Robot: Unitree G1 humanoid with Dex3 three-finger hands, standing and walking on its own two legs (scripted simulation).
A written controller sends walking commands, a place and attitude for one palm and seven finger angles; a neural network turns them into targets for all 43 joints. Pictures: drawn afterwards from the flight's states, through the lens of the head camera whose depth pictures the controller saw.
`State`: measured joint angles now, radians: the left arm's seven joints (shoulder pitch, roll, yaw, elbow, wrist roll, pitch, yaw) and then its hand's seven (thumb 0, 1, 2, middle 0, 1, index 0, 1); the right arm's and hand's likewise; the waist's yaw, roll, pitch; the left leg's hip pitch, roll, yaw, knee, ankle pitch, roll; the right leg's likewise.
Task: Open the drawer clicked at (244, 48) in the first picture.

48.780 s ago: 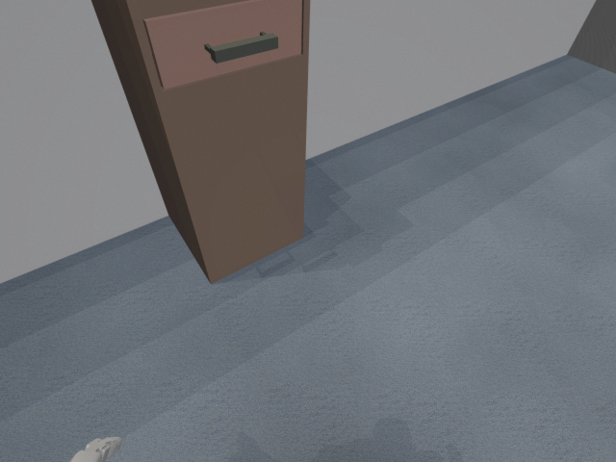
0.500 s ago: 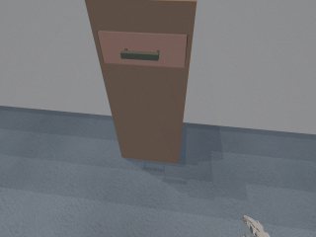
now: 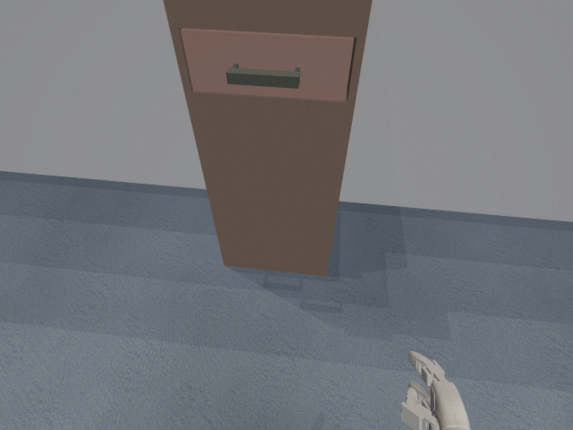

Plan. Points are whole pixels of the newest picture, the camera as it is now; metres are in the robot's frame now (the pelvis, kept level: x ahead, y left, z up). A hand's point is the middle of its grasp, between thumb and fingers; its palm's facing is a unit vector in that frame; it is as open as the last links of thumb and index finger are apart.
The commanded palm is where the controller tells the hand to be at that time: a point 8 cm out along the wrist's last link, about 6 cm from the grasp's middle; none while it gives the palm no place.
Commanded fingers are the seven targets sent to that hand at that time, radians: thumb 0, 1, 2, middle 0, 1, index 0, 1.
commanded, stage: stop stepping back and stand still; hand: left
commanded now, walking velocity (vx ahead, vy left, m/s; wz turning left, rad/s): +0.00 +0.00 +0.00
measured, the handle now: (264, 73) +0.83 +0.10 +0.10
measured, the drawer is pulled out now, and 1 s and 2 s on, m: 0.00 0.00 0.00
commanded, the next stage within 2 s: let the arm hang, fingers relaxed in 0.34 s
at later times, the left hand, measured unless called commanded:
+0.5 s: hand out of the picture +0.20 +0.28 +0.25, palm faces +0.53 -0.72 -0.45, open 7.4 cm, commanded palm none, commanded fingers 0.00 0.90 0.90 -0.20 -0.30 -0.20 -0.30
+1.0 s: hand out of the picture -0.11 +0.21 -0.16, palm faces +0.04 -0.95 -0.29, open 7.2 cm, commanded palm none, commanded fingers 0.00 0.90 0.90 -0.20 -0.30 -0.20 -0.30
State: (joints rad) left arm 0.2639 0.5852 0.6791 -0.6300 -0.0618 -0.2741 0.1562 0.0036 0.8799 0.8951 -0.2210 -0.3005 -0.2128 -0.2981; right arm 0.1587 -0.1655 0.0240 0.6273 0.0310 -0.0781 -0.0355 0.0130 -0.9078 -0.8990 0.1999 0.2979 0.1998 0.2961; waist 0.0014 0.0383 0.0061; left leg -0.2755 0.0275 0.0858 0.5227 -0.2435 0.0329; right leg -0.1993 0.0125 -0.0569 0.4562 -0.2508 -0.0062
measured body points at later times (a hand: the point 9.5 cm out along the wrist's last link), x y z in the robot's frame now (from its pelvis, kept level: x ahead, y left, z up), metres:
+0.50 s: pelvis -0.03 +0.01 +0.00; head -0.05 -0.01 +0.45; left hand +0.17 +0.31 +0.27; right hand +0.14 -0.23 -0.10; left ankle +0.02 +0.09 -0.74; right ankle +0.00 -0.12 -0.74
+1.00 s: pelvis -0.05 -0.01 +0.00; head -0.02 -0.01 +0.45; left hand -0.11 +0.26 -0.14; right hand -0.09 -0.28 -0.15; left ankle +0.00 +0.09 -0.74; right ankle -0.03 -0.13 -0.74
